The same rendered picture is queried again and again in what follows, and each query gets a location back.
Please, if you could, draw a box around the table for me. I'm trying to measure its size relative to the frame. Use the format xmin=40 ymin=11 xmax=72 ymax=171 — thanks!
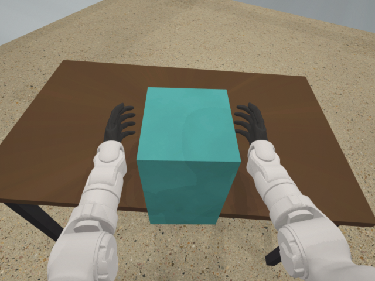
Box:
xmin=0 ymin=60 xmax=375 ymax=266

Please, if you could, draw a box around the robot right hand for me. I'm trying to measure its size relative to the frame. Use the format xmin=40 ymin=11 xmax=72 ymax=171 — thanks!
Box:
xmin=234 ymin=102 xmax=268 ymax=145

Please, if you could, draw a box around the carton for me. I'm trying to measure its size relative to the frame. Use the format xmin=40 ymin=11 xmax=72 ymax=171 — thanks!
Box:
xmin=137 ymin=87 xmax=241 ymax=224

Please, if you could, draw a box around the right robot upper arm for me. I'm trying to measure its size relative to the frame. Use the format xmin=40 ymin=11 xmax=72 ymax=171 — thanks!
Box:
xmin=277 ymin=217 xmax=375 ymax=281

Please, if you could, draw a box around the robot right forearm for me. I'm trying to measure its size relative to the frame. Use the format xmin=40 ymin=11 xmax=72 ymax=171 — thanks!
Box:
xmin=247 ymin=140 xmax=352 ymax=260

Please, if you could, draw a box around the robot left forearm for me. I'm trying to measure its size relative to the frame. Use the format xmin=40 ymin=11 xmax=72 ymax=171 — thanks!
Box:
xmin=47 ymin=140 xmax=127 ymax=280

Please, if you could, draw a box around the robot left hand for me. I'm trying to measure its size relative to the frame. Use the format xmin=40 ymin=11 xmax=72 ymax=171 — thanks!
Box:
xmin=103 ymin=103 xmax=135 ymax=143

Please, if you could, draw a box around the left robot upper arm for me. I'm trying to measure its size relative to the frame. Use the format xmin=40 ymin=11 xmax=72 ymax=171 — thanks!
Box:
xmin=48 ymin=231 xmax=118 ymax=281

